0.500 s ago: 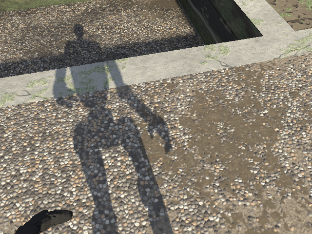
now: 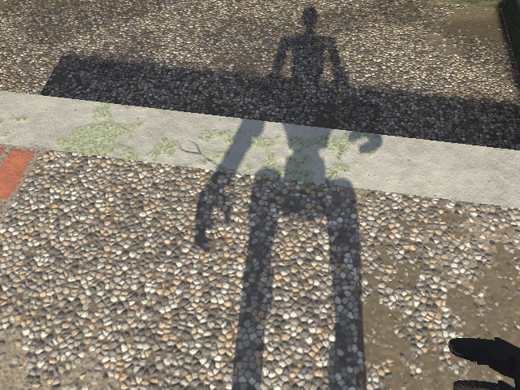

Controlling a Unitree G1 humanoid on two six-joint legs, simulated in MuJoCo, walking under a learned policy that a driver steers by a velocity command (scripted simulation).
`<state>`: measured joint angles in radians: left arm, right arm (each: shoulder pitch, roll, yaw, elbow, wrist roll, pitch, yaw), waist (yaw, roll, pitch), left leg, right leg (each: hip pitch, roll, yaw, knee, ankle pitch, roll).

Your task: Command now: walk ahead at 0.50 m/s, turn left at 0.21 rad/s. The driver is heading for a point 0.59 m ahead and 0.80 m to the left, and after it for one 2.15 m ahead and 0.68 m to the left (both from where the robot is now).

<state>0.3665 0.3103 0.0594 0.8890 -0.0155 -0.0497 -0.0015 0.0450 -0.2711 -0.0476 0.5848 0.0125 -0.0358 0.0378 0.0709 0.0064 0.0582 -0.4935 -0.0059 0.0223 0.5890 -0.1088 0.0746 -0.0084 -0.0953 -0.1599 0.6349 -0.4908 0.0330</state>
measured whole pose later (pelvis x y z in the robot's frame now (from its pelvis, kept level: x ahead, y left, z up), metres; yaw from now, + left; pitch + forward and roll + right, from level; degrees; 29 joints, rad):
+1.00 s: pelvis +0.54 +0.04 +0.00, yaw +22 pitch +1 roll -3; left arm 0.29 0.30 0.08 0.89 -0.03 -0.04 0.01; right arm 0.09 -0.27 -0.07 0.66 0.02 -0.01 0.05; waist 0.06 0.02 0.05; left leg -0.50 0.04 0.05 0.60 -0.12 0.11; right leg 0.09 -0.06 -0.29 0.39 -0.44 0.06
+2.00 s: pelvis +0.87 +0.23 +0.01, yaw +36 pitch +0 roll +0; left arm 0.21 0.27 0.04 0.72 0.00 0.05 0.01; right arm 0.15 -0.25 -0.03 0.74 -0.02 0.03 -0.03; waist 0.05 -0.03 0.04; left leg -0.30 0.02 0.00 0.55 -0.24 -0.01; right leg -0.33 0.02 0.05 0.65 -0.35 0.00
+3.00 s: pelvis +0.83 +0.21 +0.01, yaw +5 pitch +0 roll +0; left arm 0.23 0.27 0.04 0.58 -0.02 0.10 0.04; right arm 0.17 -0.27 -0.04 0.82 0.02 0.03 -0.02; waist -0.02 0.03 0.05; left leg -0.31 0.08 0.04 0.62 -0.33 -0.03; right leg -0.25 0.01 0.02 0.58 -0.30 -0.01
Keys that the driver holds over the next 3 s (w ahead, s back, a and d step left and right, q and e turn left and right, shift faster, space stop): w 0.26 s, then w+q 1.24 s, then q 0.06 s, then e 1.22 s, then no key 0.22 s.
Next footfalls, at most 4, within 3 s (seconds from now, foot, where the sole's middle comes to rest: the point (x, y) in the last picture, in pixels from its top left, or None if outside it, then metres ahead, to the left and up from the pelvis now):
0.48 right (338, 386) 0.45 -0.13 -0.76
1.00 left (217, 301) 0.65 0.18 -0.76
1.50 right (233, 197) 1.00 0.18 -0.76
1.86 left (160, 233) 0.85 0.38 -0.76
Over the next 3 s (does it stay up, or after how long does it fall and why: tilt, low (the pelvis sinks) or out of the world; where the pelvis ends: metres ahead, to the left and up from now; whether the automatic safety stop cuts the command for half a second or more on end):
stays up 0.83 0.21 0.01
